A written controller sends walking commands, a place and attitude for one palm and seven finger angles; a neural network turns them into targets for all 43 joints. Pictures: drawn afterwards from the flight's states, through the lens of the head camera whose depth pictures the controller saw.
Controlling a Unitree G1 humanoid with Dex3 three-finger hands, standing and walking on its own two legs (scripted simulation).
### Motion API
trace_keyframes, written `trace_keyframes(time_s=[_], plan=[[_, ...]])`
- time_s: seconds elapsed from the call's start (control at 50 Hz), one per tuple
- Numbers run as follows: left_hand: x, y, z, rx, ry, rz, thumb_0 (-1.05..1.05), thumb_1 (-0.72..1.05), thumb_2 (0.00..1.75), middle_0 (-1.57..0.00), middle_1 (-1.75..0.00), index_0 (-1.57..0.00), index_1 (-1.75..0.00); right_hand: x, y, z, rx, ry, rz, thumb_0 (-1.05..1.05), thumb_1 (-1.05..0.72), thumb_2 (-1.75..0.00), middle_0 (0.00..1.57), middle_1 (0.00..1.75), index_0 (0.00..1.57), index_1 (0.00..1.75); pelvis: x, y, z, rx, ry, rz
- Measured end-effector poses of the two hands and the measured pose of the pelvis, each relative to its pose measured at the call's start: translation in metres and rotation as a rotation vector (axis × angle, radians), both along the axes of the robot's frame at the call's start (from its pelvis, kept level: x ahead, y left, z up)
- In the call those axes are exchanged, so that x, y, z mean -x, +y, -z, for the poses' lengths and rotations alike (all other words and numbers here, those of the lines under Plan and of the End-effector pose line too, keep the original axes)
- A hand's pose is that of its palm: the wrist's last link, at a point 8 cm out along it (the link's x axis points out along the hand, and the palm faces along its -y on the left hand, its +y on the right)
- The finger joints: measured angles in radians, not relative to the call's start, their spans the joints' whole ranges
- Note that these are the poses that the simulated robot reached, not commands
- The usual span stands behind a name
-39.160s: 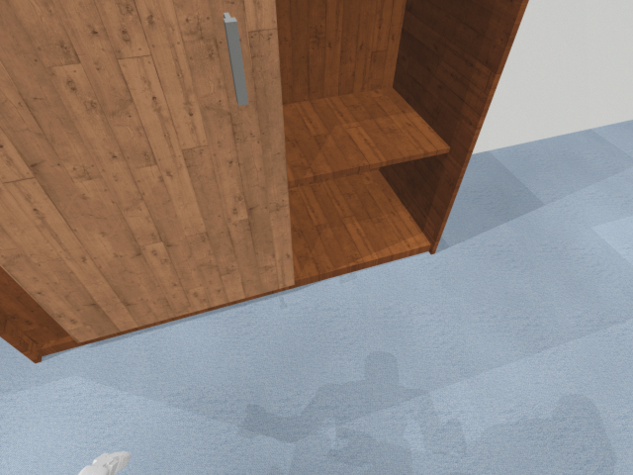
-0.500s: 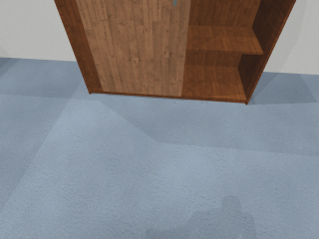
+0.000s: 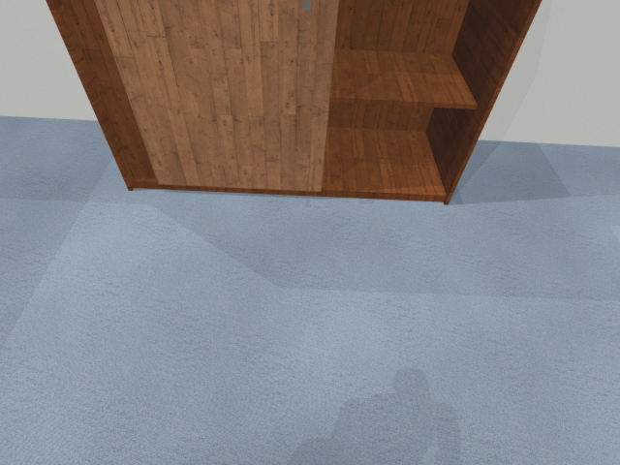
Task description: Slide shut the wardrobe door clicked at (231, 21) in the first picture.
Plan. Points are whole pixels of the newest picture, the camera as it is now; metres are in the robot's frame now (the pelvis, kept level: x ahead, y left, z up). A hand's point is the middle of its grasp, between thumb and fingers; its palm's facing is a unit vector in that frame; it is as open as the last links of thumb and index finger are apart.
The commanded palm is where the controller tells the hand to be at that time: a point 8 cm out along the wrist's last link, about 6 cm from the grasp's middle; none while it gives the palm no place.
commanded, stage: walk to a spot facing it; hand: left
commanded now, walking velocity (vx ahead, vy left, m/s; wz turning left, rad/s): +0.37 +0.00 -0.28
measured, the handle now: out of the picture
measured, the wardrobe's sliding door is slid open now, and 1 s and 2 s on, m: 0.59 0.59 0.59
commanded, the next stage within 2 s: take the last steps up to it in 0.92 s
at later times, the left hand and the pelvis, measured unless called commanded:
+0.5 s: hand (259, 380) +0.28 +0.09 -0.16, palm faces -0.08 -0.97 -0.23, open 7.2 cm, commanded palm none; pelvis +0.20 -0.09 +0.00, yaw -7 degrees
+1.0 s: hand (267, 295) +0.45 +0.10 -0.17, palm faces +0.01 -0.99 -0.17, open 7.4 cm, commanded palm none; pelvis +0.44 -0.07 +0.00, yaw -3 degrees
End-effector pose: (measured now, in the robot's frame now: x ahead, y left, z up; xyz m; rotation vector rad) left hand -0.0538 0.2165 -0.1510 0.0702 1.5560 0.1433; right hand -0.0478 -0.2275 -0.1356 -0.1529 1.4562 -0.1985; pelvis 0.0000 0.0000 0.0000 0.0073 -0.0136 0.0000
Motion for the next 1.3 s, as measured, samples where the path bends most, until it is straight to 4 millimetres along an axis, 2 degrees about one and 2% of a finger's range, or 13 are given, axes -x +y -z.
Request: trace_keyframes(time_s=[0.18, 0.26, 0.32, 0.4, 0.48, 0.56, 0.7, 0.82, 0.9, 1.02, 1.14, 1.22, 1.3], plan=[[-0.152, 0.002, -0.015, -0.06, -0.141, 0.121, 0.03, 0.94, 0.9, -0.2, -0.3, -0.2, -0.3, 0.04, 0.03, -0.017, -0.103, 0.273, 0.132, 0.0, -0.9, -0.9, 0.2, 0.3, 0.2, 0.3, -0.06, -0.017, -0.006, 0.0, 0.024, 0.052], [-0.238, -0.014, -0.013, -0.089, -0.227, 0.2, 0.02, 0.94, 0.9, -0.2, -0.3, -0.2, -0.3, 0.031, 0.024, -0.011, -0.143, 0.344, 0.194, 0.0, -0.9, -0.9, 0.2, 0.3, 0.2, 0.3, -0.099, -0.037, 0.005, -0.003, 0.025, 0.086], [-0.294, -0.033, -0.007, -0.111, -0.329, 0.218, 0.02, 0.93, 0.9, -0.19, -0.3, -0.2, -0.3, 0.005, 0.004, 0.005, -0.164, 0.368, 0.213, 0.0, -0.9, -0.9, 0.2, 0.3, 0.2, 0.3, -0.13, -0.058, 0.019, -0.003, 0.016, 0.099], [-0.325, -0.058, -0.011, -0.107, -0.369, 0.197, 0.01, 0.92, 0.9, -0.19, -0.3, -0.2, -0.3, -0.081, -0.039, 0.018, -0.118, 0.222, 0.191, 0.01, -0.9, -0.9, 0.2, 0.3, 0.2, 0.3, -0.16, -0.075, 0.013, -0.004, -0.006, 0.106], [-0.33, -0.075, -0.019, -0.098, -0.312, 0.182, 0.0, 0.94, 0.9, -0.2, -0.3, -0.2, -0.3, -0.198, -0.079, 0.013, -0.053, -0.034, 0.138, 0.01, -0.91, -0.9, 0.2, 0.3, 0.2, 0.3, -0.192, -0.086, -0.002, -0.008, -0.004, 0.113], [-0.331, -0.083, -0.022, -0.073, -0.25, 0.164, 0.0, 0.96, 0.9, -0.2, -0.3, -0.2, -0.3, -0.303, -0.099, -0.002, -0.03, -0.23, 0.086, 0.0, -0.91, -0.9, 0.19, 0.3, 0.19, 0.3, -0.228, -0.093, -0.009, -0.006, 0.002, 0.113], [-0.331, -0.099, -0.012, -0.01, -0.131, 0.064, 0.0, 0.93, 0.9, -0.2, -0.3, -0.2, -0.3, -0.443, -0.098, -0.016, -0.032, -0.357, -0.029, 0.0, -0.91, -0.9, 0.19, 0.3, 0.19, 0.3, -0.298, -0.092, -0.008, 0.006, 0.001, 0.089], [-0.343, -0.098, 0.006, 0.028, 0.015, -0.008, 0.0, 0.91, 0.9, -0.2, -0.3, -0.2, -0.3, -0.531, -0.077, -0.003, -0.023, -0.39, -0.093, 0.0, -0.91, -0.9, 0.19, 0.3, 0.19, 0.3, -0.369, -0.077, 0.012, 0.017, -0.002, 0.063], [-0.393, -0.084, 0.007, 0.011, 0.006, 0.012, 0.01, 0.91, 0.9, -0.2, -0.3, -0.2, -0.3, -0.534, -0.07, 0.004, -0.021, -0.334, -0.063, 0.0, -0.91, -0.9, 0.2, 0.3, 0.2, 0.3, -0.401, -0.071, 0.011, 0.002, -0.019, 0.058], [-0.518, -0.068, -0.013, -0.05, -0.187, 0.075, 0.01, 0.91, 0.9, -0.2, -0.3, -0.2, -0.3, -0.5, -0.088, 0.001, 0.008, -0.131, 0.014, -0.01, -0.94, -0.9, 0.2, 0.3, 0.2, 0.3, -0.446, -0.075, -0.004, -0.009, -0.006, 0.061], [-0.629, -0.077, -0.026, -0.098, -0.308, 0.164, 0.01, 0.92, 0.9, -0.19, -0.3, -0.2, -0.3, -0.48, -0.1, 0.007, -0.038, 0.032, 0.086, 0.0, -0.93, -0.9, 0.2, 0.3, 0.2, 0.3, -0.495, -0.098, -0.004, -0.021, 0.006, 0.075], [-0.683, -0.096, -0.022, -0.122, -0.379, 0.191, 0.01, 0.92, 0.9, -0.19, -0.3, -0.2, -0.3, -0.49, -0.112, 0.024, -0.08, 0.096, 0.114, 0.0, -0.91, -0.9, 0.2, 0.3, 0.2, 0.3, -0.532, -0.121, 0.01, -0.023, 0.008, 0.069], [-0.699, -0.115, -0.025, -0.106, -0.382, 0.149, 0.0, 0.91, 0.9, -0.19, -0.3, -0.2, -0.3, -0.536, -0.123, 0.018, -0.083, 0.08, 0.095, 0.0, -0.91, -0.9, 0.2, 0.3, 0.2, 0.3, -0.562, -0.13, 0.002, -0.013, 0.0, 0.043]])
